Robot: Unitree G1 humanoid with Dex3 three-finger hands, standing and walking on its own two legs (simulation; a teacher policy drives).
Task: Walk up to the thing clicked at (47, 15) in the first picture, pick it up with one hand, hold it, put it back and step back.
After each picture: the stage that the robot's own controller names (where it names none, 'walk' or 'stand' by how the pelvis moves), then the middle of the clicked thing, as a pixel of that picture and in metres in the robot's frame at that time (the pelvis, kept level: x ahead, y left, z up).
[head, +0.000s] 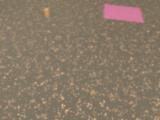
stand; (46, 12) +2.14 +0.45 -0.72
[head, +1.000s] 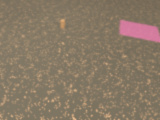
walk; (62, 24) +2.02 +0.20 -0.70
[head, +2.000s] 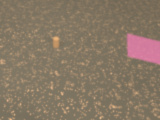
walk; (56, 42) +1.37 +0.13 -0.72
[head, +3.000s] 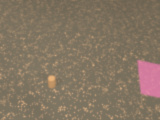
walk; (51, 81) +0.86 +0.17 -0.71
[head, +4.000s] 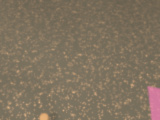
walk; out of the picture +0.52 +0.21 -0.71
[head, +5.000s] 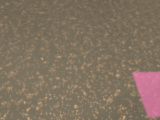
stand; out of the picture +0.38 +0.26 -0.70
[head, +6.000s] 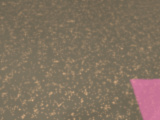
stand; out of the picture +0.31 +0.27 -0.71
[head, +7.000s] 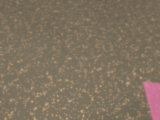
stand; out of the picture +0.35 +0.23 -0.72
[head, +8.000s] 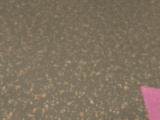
stand; out of the picture +0.39 +0.16 -0.70
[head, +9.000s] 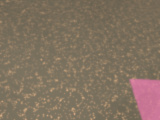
walk; out of the picture +0.38 +0.23 -0.71
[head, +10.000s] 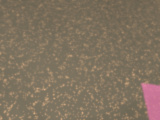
stand; out of the picture +0.38 +0.20 -0.72
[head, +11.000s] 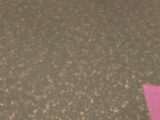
stand; out of the picture +0.39 +0.23 -0.73
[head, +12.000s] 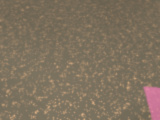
stand; out of the picture +0.38 +0.23 -0.73
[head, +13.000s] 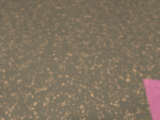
go down; out of the picture +0.39 +0.22 -0.72
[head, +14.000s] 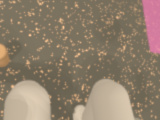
go down; out of the picture +0.46 +0.26 -0.29
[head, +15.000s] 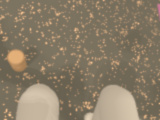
approach; (17, 61) +0.46 +0.24 -0.30
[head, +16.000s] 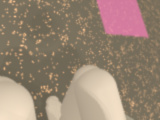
close in; out of the picture +0.45 +0.29 -0.22
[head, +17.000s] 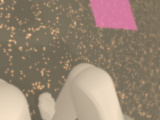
close; out of the picture +0.43 +0.30 -0.23
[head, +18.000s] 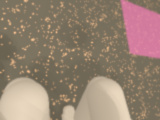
lift; out of the picture +0.38 +0.29 -0.16
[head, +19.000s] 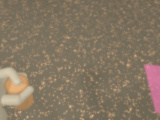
lift; (20, 92) +0.33 +0.19 +0.00
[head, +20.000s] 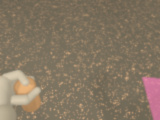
hold; (28, 95) +0.33 +0.17 -0.01
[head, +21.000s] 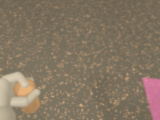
hold; (27, 96) +0.33 +0.18 -0.01
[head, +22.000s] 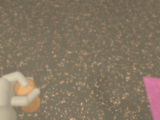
crouch; (27, 96) +0.33 +0.18 -0.02
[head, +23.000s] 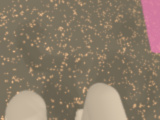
crouch; out of the picture +0.47 +0.26 -0.11
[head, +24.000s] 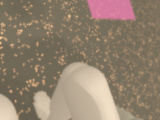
lower; out of the picture +0.44 +0.30 -0.23
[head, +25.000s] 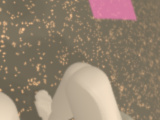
lower; out of the picture +0.44 +0.30 -0.23
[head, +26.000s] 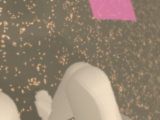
lower; out of the picture +0.45 +0.31 -0.23
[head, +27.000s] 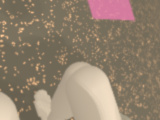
lower; out of the picture +0.45 +0.31 -0.23
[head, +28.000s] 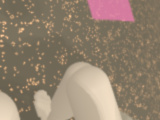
loosen; out of the picture +0.45 +0.31 -0.23
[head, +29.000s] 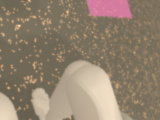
withdraw; out of the picture +0.44 +0.31 -0.23
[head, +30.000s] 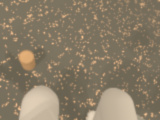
walk; (27, 60) +0.47 +0.23 -0.35
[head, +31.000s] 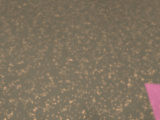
stand; out of the picture +0.39 +0.20 -0.66
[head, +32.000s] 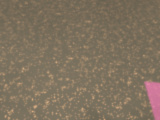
stand; out of the picture +0.41 +0.21 -0.67
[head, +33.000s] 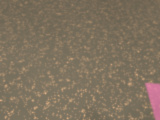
stand; out of the picture +0.39 +0.21 -0.67
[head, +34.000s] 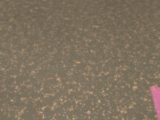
stand; out of the picture +0.42 +0.20 -0.72
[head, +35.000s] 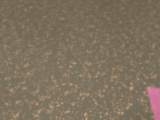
stand; out of the picture +0.39 +0.21 -0.73
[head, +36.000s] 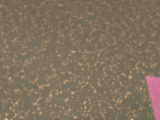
walk; out of the picture +0.40 +0.21 -0.72
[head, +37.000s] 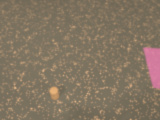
walk; (54, 93) +0.59 +0.18 -0.70
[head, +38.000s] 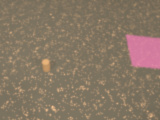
walk; (46, 65) +0.89 +0.24 -0.70
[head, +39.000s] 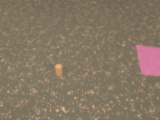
stand; (58, 70) +1.00 +0.19 -0.71
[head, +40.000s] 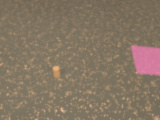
stand; (56, 71) +1.03 +0.20 -0.72
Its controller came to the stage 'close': yes
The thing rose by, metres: 0.71
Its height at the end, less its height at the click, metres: +0.00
